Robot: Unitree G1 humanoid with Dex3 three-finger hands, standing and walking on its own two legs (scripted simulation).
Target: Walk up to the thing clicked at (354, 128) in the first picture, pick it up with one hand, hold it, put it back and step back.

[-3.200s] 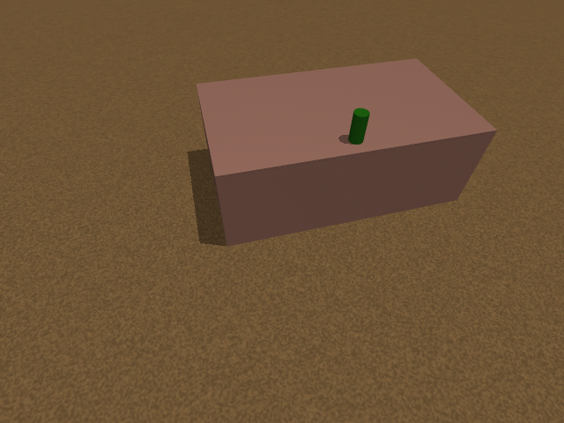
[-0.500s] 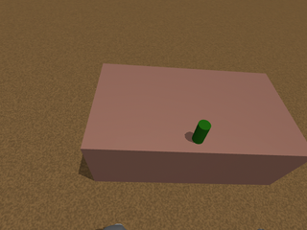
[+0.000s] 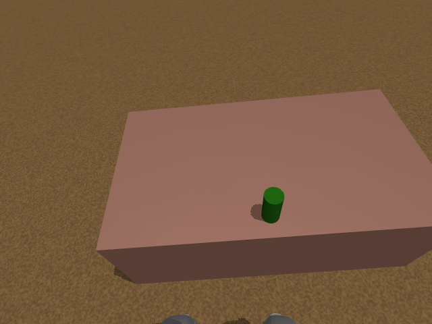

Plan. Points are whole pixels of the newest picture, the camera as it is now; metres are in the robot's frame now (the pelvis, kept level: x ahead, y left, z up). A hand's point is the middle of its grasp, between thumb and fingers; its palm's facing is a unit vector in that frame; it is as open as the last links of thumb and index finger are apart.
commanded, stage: walk up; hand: right
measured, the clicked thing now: (272, 205) +0.48 -0.14 -0.27
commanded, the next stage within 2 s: stand in 1.56 s
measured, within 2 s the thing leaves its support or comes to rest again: neither
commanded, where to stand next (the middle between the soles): +0.09 +0.06 m, yaw +1 degrees
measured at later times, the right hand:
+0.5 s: hand out of the picture +0.11 -0.24 -0.14, palm faces -0.06 +0.92 -0.40, open 7.4 cm
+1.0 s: hand out of the picture +0.12 -0.21 -0.13, palm faces -0.03 +0.94 -0.33, open 7.4 cm
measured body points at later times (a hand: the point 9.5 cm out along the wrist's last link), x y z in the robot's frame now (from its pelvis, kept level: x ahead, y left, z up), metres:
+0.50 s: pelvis +0.01 +0.04 +0.00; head +0.03 +0.04 +0.44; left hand +0.07 +0.36 -0.12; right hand +0.11 -0.28 -0.12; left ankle +0.04 +0.15 -0.72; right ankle +0.04 -0.10 -0.72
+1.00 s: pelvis +0.02 +0.04 +0.02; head +0.03 +0.04 +0.47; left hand +0.10 +0.35 -0.10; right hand +0.12 -0.26 -0.11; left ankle +0.04 +0.15 -0.72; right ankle +0.04 -0.10 -0.72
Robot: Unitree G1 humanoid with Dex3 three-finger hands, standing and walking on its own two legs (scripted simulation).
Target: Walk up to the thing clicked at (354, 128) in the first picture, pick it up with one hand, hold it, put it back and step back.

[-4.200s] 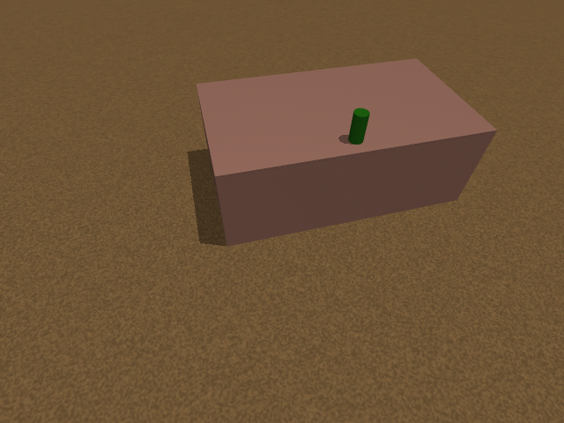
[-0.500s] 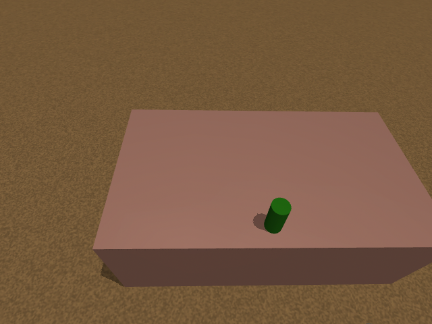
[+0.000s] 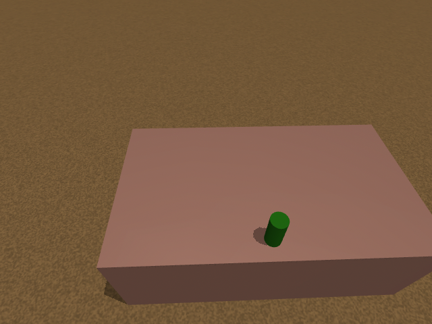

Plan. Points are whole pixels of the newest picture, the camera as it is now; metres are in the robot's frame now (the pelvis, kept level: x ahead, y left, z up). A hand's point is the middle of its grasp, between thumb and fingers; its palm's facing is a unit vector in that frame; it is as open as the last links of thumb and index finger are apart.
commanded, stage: walk up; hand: right
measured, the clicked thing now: (276, 230) +0.46 -0.19 -0.29
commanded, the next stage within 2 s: stand in 0.56 s
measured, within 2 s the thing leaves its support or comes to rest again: neither
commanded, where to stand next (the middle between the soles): +0.07 +0.02 m, yaw +1 degrees
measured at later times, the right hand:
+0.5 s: hand out of the picture +0.09 -0.26 -0.16, palm faces +0.03 +0.95 -0.33, open 7.4 cm
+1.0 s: hand out of the picture +0.10 -0.26 -0.15, palm faces +0.02 +0.94 -0.33, open 7.4 cm
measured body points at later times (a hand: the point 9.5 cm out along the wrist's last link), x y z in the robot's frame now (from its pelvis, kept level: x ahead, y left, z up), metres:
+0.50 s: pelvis +0.02 +0.00 +0.00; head +0.03 -0.01 +0.45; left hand +0.12 +0.30 -0.12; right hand +0.09 -0.31 -0.13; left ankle +0.02 +0.11 -0.74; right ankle +0.02 -0.14 -0.74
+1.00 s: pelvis +0.01 -0.01 +0.01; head +0.02 -0.01 +0.46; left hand +0.11 +0.29 -0.12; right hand +0.10 -0.31 -0.12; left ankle +0.02 +0.11 -0.74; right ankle +0.02 -0.14 -0.74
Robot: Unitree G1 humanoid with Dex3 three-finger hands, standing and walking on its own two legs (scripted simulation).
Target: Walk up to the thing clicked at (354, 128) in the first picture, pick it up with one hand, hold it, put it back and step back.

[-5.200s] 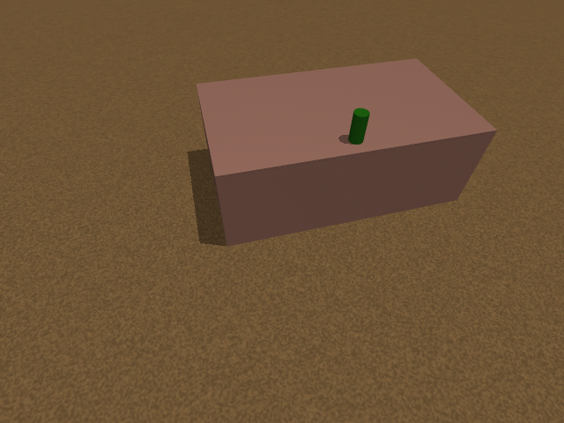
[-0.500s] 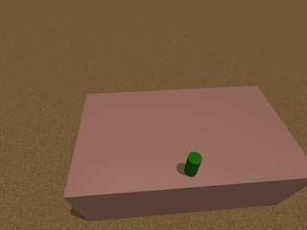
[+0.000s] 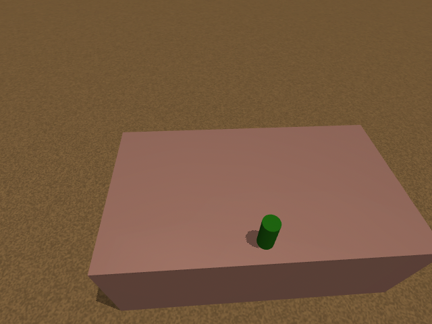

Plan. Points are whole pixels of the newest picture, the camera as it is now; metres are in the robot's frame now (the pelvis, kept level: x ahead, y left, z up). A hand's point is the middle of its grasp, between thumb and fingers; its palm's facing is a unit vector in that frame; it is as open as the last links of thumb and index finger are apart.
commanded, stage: stand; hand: right
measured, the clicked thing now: (268, 232) +0.45 -0.18 -0.30
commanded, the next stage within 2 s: none
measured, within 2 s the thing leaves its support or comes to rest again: neither
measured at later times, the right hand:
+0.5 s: hand out of the picture +0.06 -0.26 -0.16, palm faces -0.01 +0.94 -0.33, open 7.4 cm
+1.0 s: hand out of the picture +0.09 -0.25 -0.16, palm faces -0.03 +0.94 -0.33, open 7.4 cm
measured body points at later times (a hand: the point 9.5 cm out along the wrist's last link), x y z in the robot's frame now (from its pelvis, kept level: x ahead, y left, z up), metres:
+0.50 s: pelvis -0.01 +0.00 +0.00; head +0.00 -0.01 +0.45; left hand +0.07 +0.30 -0.13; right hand +0.06 -0.31 -0.14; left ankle +0.00 +0.12 -0.75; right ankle +0.01 -0.14 -0.75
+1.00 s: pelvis +0.01 +0.00 +0.00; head +0.02 +0.00 +0.45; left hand +0.08 +0.30 -0.13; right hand +0.09 -0.30 -0.13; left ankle +0.00 +0.12 -0.75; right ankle +0.01 -0.14 -0.75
